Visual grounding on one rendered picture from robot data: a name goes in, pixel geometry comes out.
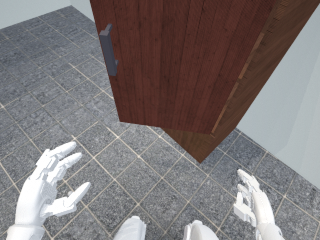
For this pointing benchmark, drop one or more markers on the handle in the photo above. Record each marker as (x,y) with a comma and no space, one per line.
(106,43)

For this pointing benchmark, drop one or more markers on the left robot hand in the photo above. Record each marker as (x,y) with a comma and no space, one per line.
(31,207)

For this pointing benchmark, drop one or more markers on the robot right thigh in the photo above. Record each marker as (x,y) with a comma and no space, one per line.
(198,231)

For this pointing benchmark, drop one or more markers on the left robot forearm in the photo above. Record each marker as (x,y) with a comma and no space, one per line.
(25,232)

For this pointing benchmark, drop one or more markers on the cupboard door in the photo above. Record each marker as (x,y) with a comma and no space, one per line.
(178,59)

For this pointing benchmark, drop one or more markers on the robot thigh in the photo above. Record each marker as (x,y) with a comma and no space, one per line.
(198,231)
(131,229)

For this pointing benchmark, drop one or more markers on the right robot hand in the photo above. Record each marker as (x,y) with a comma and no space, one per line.
(258,209)

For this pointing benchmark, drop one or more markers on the robot left thigh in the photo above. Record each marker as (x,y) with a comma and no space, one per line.
(131,229)

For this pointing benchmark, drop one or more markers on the right robot forearm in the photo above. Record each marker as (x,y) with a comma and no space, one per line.
(268,231)

